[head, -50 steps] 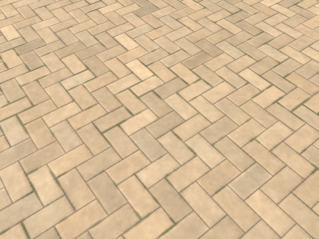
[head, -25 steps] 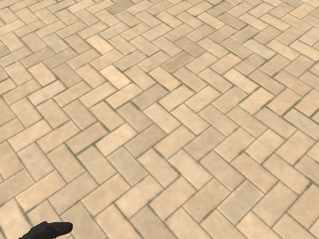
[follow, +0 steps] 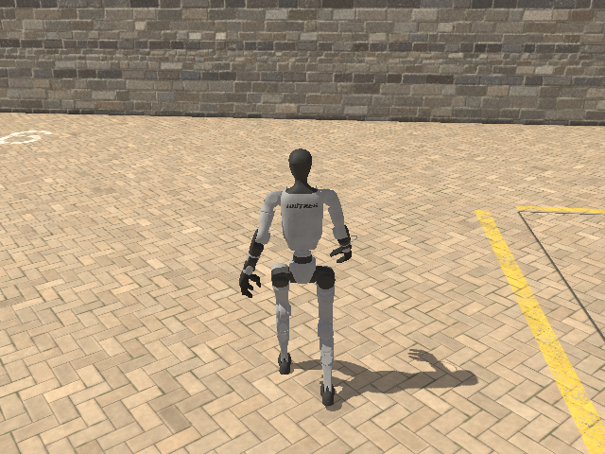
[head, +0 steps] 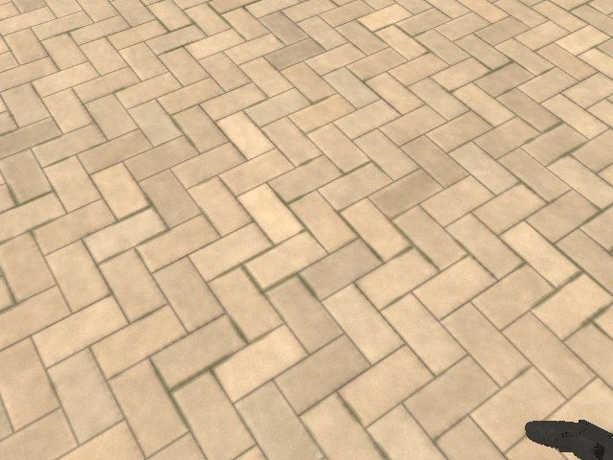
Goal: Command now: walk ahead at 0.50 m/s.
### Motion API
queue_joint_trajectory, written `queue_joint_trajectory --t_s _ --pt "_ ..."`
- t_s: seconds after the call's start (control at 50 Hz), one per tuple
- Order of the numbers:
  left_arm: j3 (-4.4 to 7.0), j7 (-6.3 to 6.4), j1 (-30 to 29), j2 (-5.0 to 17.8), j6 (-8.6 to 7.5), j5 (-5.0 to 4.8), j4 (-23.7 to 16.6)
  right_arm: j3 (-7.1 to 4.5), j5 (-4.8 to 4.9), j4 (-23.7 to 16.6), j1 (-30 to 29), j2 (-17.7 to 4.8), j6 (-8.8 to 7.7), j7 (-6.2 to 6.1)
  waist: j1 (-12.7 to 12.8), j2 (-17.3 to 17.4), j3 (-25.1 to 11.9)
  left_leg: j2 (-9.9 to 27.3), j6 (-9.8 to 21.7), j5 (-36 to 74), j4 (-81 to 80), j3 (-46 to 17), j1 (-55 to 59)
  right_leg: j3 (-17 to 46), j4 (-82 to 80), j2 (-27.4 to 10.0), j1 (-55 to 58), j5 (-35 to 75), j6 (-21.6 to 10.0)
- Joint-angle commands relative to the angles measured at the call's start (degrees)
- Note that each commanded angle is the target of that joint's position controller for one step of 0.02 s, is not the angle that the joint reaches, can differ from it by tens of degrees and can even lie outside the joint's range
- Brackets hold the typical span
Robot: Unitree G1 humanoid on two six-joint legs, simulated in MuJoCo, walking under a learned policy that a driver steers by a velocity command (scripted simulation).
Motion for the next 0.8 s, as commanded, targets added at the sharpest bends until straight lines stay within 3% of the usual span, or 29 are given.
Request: queue_joint_trajectory --t_s 0.02,0.04,0.06,0.08,0.1,0.16,0.22,0.3,0.34,0.4,0.44,0.46,0.48,0.5,0.52,0.54,0.56,0.58,0.6,0.64,0.68,0.76,0.8 --pt "0.15 -0.56 2.24 6.00 -2.90 -1.08 -5.03 -3.98 0.13 1.40 21.64 -11.27 0.09 -0.47 -9.82 11.37 -21.19 20.85 13.32 -17.03 -13.64 -42.09 49.64 8.33 38.25 0.99 -38.39 -4.42 -1.32" --pt "0.82 -0.88 -3.47 8.04 -3.53 -2.14 -6.89 -3.29 0.14 1.18 17.92 -9.56 0.11 -0.68 -9.43 8.26 -13.05 19.10 11.20 -14.26 -14.61 -33.22 42.63 6.57 37.87 -1.73 -41.18 0.84 -1.89" --pt "0.55 -0.67 -6.26 7.11 -3.76 -1.62 -7.46 -3.02 -0.10 0.87 14.47 -9.04 0.17 -0.69 -7.74 3.05 -8.78 17.00 10.34 -7.23 -15.68 -27.46 34.98 4.94 35.38 -4.42 -39.61 5.83 -1.62" --pt "0.75 -0.60 -7.43 6.62 -3.63 -0.61 -7.63 -2.69 -0.43 0.73 12.06 -7.78 0.13 -0.57 -6.21 2.08 -5.53 14.93 10.17 -1.37 -17.31 -23.07 29.04 4.57 31.98 -6.03 -37.89 9.01 -1.07" --pt "0.79 -0.73 -6.01 5.94 -3.15 -0.49 -7.34 -2.40 -0.97 0.65 10.88 -7.00 -0.12 -0.58 -4.35 3.65 -5.24 13.74 10.06 1.91 -18.91 -20.48 25.35 4.97 30.53 -7.33 -34.47 11.26 -0.64" --pt "0.26 -0.47 -4.87 3.36 -1.56 -0.18 -6.83 -2.69 -0.22 2.00 10.64 -7.54 -1.13 -0.60 -2.59 3.82 -3.61 12.59 11.27 7.20 -22.82 -14.76 20.33 3.93 26.04 -8.07 -32.68 13.68 1.24" --pt "-0.10 -0.32 -10.68 2.52 -1.36 0.37 -8.68 -3.08 -0.22 3.63 12.18 -8.87 -1.00 -1.28 -3.77 2.79 -0.87 11.40 10.94 9.35 -24.81 -10.29 20.14 3.35 16.53 -8.32 -36.03 21.85 2.75" --pt "-0.73 -1.24 -18.58 1.08 -2.35 0.05 -10.43 -3.30 0.26 5.44 15.05 -10.24 -0.25 -1.88 -6.81 2.90 0.85 9.31 8.53 7.35 -25.22 -5.46 20.77 0.95 1.55 -5.90 -32.68 33.40 2.48" --pt "-0.74 -1.78 -21.83 1.29 -2.68 -0.29 -11.50 -3.50 0.54 6.85 17.49 -10.95 0.20 -1.95 -8.11 3.02 1.51 10.73 8.42 6.02 -24.44 -5.87 23.44 0.74 -2.02 -5.06 -32.40 34.43 2.00" --pt "-0.39 -2.67 -24.08 2.39 -3.01 -0.44 -12.86 -3.83 0.93 8.38 18.60 -11.43 1.14 -2.28 -7.72 3.54 2.11 13.70 7.42 7.98 -21.54 -6.92 29.59 1.66 -5.70 -4.50 -33.77 30.38 -0.06" --pt "0.05 -3.00 -22.20 3.50 -3.17 -0.31 -12.59 -4.13 1.01 8.88 18.03 -11.96 1.77 -2.62 -6.04 4.27 0.84 14.67 6.31 13.52 -18.26 -7.15 32.48 1.00 -6.99 -3.55 -30.72 26.05 -1.61" --pt "0.63 -2.90 -18.81 4.54 -3.22 -0.20 -11.76 -4.22 0.96 8.83 17.01 -12.37 2.08 -2.76 -3.88 4.86 -1.29 13.93 5.49 21.63 -14.10 -6.33 32.82 -0.53 -7.84 -1.99 -25.44 24.57 -2.66" --pt "1.86 -2.50 -11.29 6.49 -3.17 -0.05 -9.43 -3.90 0.76 8.77 16.34 -11.65 2.48 -2.89 -0.01 4.09 -5.98 11.22 4.06 28.74 -4.96 -4.14 31.10 -2.35 -8.89 -0.12 -15.02 24.97 -4.19" --pt "3.12 -1.91 -1.57 9.81 -2.98 0.22 -7.17 -2.76 -0.17 7.85 17.04 -9.19 2.57 -3.12 3.61 0.91 -13.97 8.24 2.04 20.73 9.56 -1.87 22.50 3.14 -6.26 -5.53 1.27 27.00 -6.87" --pt "4.45 -1.63 3.04 16.00 -2.64 1.02 -6.39 -0.75 -0.41 6.17 24.09 -2.70 1.45 -2.64 0.84 -13.56 -21.51 -1.83 -2.53 -7.96 32.26 -0.33 -1.57 30.00 -9.67 -19.80 22.90 17.73 -16.35" --pt "3.26 -1.87 4.06 11.32 -2.56 0.00 -6.25 -1.08 0.29 7.21 22.77 -5.34 0.13 -2.32 2.62 -14.33 -24.60 -3.40 -2.58 -28.15 40.41 -8.64 -9.87 43.67 -18.37 -22.00 25.11 8.75 -18.24" --pt "2.27 -1.78 0.00 8.57 -2.67 -0.18 -6.64 -2.36 1.95 5.91 17.53 -9.79 -0.62 -1.88 2.38 -9.81 -15.11 0.13 -1.75 -25.04 43.30 -9.08 -15.21 35.70 -19.45 -20.43 18.36 5.83 -15.25" --pt "1.83 -1.70 -3.84 7.11 -2.64 -0.02 -7.25 -2.27 2.01 4.89 13.63 -9.77 -0.93 -1.94 1.00 -5.81 -9.67 3.26 -1.23 -19.59 40.99 -7.14 -14.77 28.23 -20.32 -18.17 10.22 9.10 -13.42" --pt "1.34 -1.82 -6.91 5.51 -2.67 0.37 -7.45 -2.36 1.06 4.59 11.59 -9.22 -0.83 -2.17 -0.59 -3.40 -5.58 5.26 -1.45 -15.52 37.32 -6.20 -12.93 23.00 -21.97 -15.94 2.72 14.40 -12.59" --pt "0.85 -2.01 -9.48 3.82 -3.21 1.12 -7.60 -2.50 0.44 5.38 13.65 -7.72 0.38 -2.27 -3.63 -5.49 -4.17 7.39 -2.05 -10.65 33.23 -6.52 -6.46 17.10 -25.27 -13.03 -5.01 21.44 -11.98" --pt "1.12 -1.95 -9.06 4.51 -3.96 0.68 -6.63 -2.23 0.18 5.75 14.51 -6.08 1.42 -2.49 -4.60 -4.83 -3.65 7.72 -3.16 -8.49 30.59 -5.82 -5.47 13.17 -27.45 -12.38 -7.51 26.67 -12.96" --pt "1.56 -0.92 -5.78 6.14 -3.68 0.21 -4.38 -1.96 -0.58 3.07 6.50 -5.05 1.30 -2.72 -2.88 -2.71 -0.80 7.66 -4.95 2.26 17.90 -5.27 -10.01 8.97 -29.10 -10.88 -6.20 32.15 -12.47" --pt "1.71 -0.45 -3.87 6.76 -3.18 -0.20 -3.51 -1.66 -0.48 1.96 2.29 -4.06 0.71 -2.36 -1.49 -2.71 -0.04 6.18 -5.29 7.74 9.90 -4.71 -8.76 7.57 -28.97 -9.50 -5.64 31.37 -11.38"
Keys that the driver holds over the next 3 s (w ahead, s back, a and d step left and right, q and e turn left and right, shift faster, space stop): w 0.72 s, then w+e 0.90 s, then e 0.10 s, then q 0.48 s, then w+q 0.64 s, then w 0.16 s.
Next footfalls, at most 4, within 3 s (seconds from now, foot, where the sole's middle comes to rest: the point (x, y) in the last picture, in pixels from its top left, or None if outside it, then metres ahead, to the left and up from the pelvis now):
0.50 right None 0.45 -0.14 -0.76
1.02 left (302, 325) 0.75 0.08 -0.76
1.54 right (439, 271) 0.93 -0.26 -0.76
2.00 left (412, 190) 1.20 -0.20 -0.76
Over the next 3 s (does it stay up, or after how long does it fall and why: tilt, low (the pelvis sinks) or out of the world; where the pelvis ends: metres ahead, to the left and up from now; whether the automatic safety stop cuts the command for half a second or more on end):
stays up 1.31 -0.24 0.01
